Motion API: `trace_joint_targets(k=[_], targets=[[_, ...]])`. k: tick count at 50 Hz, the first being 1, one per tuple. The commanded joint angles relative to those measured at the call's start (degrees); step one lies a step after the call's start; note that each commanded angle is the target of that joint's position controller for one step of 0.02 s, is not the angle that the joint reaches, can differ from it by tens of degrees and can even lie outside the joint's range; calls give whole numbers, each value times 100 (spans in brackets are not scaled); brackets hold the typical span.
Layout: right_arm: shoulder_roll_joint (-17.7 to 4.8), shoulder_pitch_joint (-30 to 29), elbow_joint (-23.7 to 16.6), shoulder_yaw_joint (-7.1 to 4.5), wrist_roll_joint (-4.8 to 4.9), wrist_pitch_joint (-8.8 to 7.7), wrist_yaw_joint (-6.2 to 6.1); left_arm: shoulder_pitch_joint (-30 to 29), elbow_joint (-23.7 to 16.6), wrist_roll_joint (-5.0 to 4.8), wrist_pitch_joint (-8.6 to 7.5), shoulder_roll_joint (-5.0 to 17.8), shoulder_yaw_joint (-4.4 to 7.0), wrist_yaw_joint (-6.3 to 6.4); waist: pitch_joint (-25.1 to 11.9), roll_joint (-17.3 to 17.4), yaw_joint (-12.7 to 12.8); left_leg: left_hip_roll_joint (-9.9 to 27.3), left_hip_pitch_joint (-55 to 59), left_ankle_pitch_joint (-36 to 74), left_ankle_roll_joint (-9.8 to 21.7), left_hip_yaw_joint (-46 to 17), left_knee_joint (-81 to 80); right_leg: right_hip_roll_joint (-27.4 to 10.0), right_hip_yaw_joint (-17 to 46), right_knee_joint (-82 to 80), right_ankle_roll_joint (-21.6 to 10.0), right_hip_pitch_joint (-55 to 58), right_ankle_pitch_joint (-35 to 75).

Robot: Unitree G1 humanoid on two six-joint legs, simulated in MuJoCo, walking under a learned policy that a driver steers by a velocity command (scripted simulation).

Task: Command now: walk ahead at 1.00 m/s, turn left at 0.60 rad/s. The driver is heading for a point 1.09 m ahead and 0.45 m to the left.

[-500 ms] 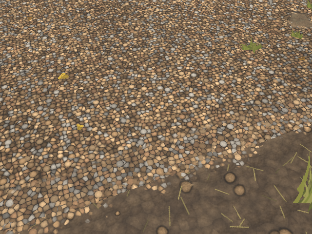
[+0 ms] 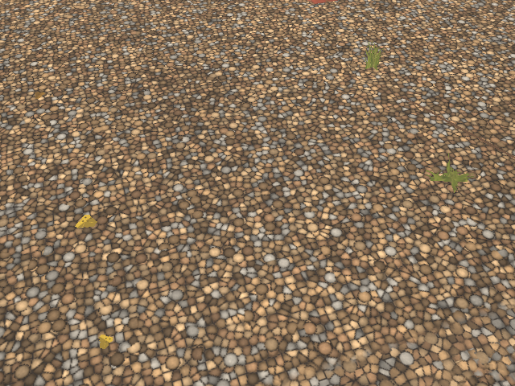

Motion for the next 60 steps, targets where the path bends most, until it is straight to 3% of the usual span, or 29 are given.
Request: trace_joint_targets(k=[1, 4, 7, 10, 11, 12, 13, 14, 16, 19, 23, 25, 28, 30, 32, 33, 34, 35, 36, 37, 38, 42, 50, 54, 56, 57, 58, 59, 60], targets=[[-178, -129, -287, -20, -74, -27, 65, -844, -505, 32, -195, 459, 54, 122, 700, -298, -289, -27, 170, 1189, -49, 251, -793, -1233, 87, -1396, -189, -1204, 2031], [-71, -666, -506, 34, -87, -136, 266, -534, -380, -13, -165, 797, 90, 240, 774, -204, -117, -232, 320, 1885, 175, 801, -2003, -1402, -283, -1405, 76, -547, 2958], [-359, -641, -688, -94, -12, -168, 433, -430, -364, 8, 31, 1219, 158, 381, 295, -628, -340, -912, 1091, 1474, 437, 1630, -2601, -1503, -493, -483, 363, 496, 6435], [-1244, 2060, -180, -524, 14, 176, 300, -1276, -632, -100, 222, 1654, 282, 374, -907, -1217, -1902, -1237, 3974, 110, 912, 1385, -2191, -1790, -237, 2620, 171, 51, 8578], [-1411, 3055, 92, -635, 6, 295, 162, -1738, -664, -226, 132, 1375, 214, 247, -971, -561, -2423, -1004, 5336, 332, 1161, 774, -2843, -1132, -257, 5054, 246, -1106, 5716], [-1337, 2593, 157, -515, -197, 249, 185, -1311, -990, -113, -131, -36, -157, 82, -460, 2023, -1279, -739, 6005, 176, 1741, -855, -2938, 201, 473, 7598, 460, -3598, -1485], [-977, 1810, -301, -327, -422, 13, 217, -679, -1350, -308, -363, -66, -315, 6, -1559, 1924, -606, 335, 6455, -2637, 2650, -4065, -4420, 259, 1847, 8167, 220, -4802, -1613], [-631, 1773, -478, -313, -354, -99, 237, -1456, -1441, -374, -471, 656, -200, -7, -1136, 555, -956, 424, 5894, -3653, 2228, -4530, -5443, -56, 2031, 7494, -115, -4775, -995], [-653, 1124, -587, -303, -287, -305, 305, -1685, -1480, -255, -430, 648, -168, 88, -199, -1076, -281, 256, 4100, -3350, 1918, -4150, -5577, -482, 2040, 6146, -111, -4294, -274], [-665, 588, -774, -282, -244, -334, 159, -1442, -1367, -83, -198, 777, -83, 212, 126, -774, 68, -424, 2781, -1854, 1852, -2839, -5615, -806, 2042, 5085, 316, -3607, -24], [-493, 887, -630, -224, -95, -247, -80, -2793, -1847, 48, -127, 375, -206, 268, 458, -329, -531, -1084, 1963, -458, 1501, -1619, -5494, -665, 1536, 2668, 748, -3044, 1459], [-567, 1047, -523, -261, -81, -155, -109, -3220, -2009, -44, -150, 222, -211, 216, 247, -63, -822, -1217, 1835, -574, 1218, -1529, -5373, -336, 1313, 1654, 833, -2370, 2138], [-546, 1194, -374, -298, -15, -122, -136, -3254, -2061, -275, -219, 576, -22, 172, -12, 255, -894, -1051, 2633, -835, 1037, -2003, -4903, -229, 1630, 882, 867, -2007, 2319], [-524, 1106, -352, -335, -22, -87, -172, -3053, -2030, -370, -290, 866, 119, 168, -122, 431, -681, -866, 3353, -45, 889, -2218, -4322, -293, 1730, 610, 724, -1879, 1954], [-537, 648, -557, -315, -227, -47, -99, -1121, -1673, -408, -311, 1230, 350, 225, -1406, 518, 442, -1015, 3223, 1497, 522, -1824, -2206, -662, 1734, 1046, 355, 254, 1450], [77, 663, -764, -101, -451, -51, -38, 300, -1449, -355, -223, 1482, 364, 282, -2460, -277, 806, -1271, 1974, -764, 423, -1345, -170, -1684, 2896, 1539, 141, 2299, -3], [365, 1696, -1082, 59, 67, -129, -3, 249, -1306, -79, -245, 1869, 385, 132, -3034, -3505, -8, -1598, -12, -2780, 233, -810, 1465, -3094, 6805, -64, -968, 3329, -2708], [-188, 1427, -841, 12, 205, -67, -85, -280, -1524, -73, -186, 1180, 293, 139, -2094, -2611, 228, -926, -675, -2088, 189, -575, 1932, -2888, 6715, -356, -833, 2706, -3901], [-543, 695, -932, -56, 15, -36, -69, -425, -1484, -114, -106, 828, 211, 201, -1286, -1670, 415, -813, -787, -1696, 170, -286, 1923, -2597, 5476, -303, -597, 1960, -2922], [-570, 231, -1012, -82, -157, -14, -48, -410, -1327, -70, -49, 852, 199, 210, -806, -555, 392, -619, -539, -1545, 155, -156, 1727, -2357, 4525, -246, -468, 1201, -1505], [-469, -117, -1181, -102, -258, -32, -19, -498, -1181, -17, -40, 879, 193, 209, -391, -277, 267, -421, -409, -1337, 189, -139, 1391, -2161, 3884, -316, -417, 555, -627], [42, -51, -1311, 29, -29, 81, 101, -576, -660, -150, -115, 403, 5, 72, 73, -672, -247, -127, -164, -1404, 275, -213, 852, -1855, 2701, -730, -541, -533, 257], [-19, -1741, -1701, 153, -180, -190, 341, 246, -34, -209, -124, 1044, 44, 140, 816, -229, 65, -477, 182, 825, 304, 527, -2221, -1802, 955, -1746, -464, -476, 2065], [-361, -1746, -1864, -36, -171, -233, 388, 521, 255, -180, 41, 1458, 13, 205, 246, -1158, -331, -1199, 1397, -75, 628, 1280, -2868, -2037, 491, -639, -341, 622, 6804], [-849, 367, -1390, -320, -181, -139, 253, 243, 361, -176, 186, 1640, -1, 282, -814, -1473, -1634, -1256, 3936, 347, 941, 1121, -3562, -1941, 430, 1795, -119, 136, 8035], [-1154, 1481, -998, -404, -268, -78, 152, 210, 129, -74, 170, 1317, -92, 334, -1567, -908, -1851, -385, 6218, 836, 984, -119, -3180, -1527, 646, 3860, 82, -1567, 5097], [-1567, 1245, -1017, -396, -422, -158, 175, 1254, 39, -147, 20, 268, -386, 223, -2967, 1296, -854, 1491, 7979, 832, 2131, -3462, -3822, -268, 1226, 6459, 382, -3441, -974], [-933, 1449, -930, -301, -475, -153, 173, 584, 102, -300, -150, 1135, -160, 194, -3328, 448, -1296, 1309, 7424, 1311, 1968, -3759, -4371, -342, 2268, 6773, 281, -3521, -1096], [-781, 1014, -859, -212, -496, -181, 172, -194, -262, -493, -162, 1106, -129, 214, -2087, 344, -1032, 1118, 6418, 2417, 1778, -2475, -4328, -581, 2022, 6598, 317, -3755, -1045]])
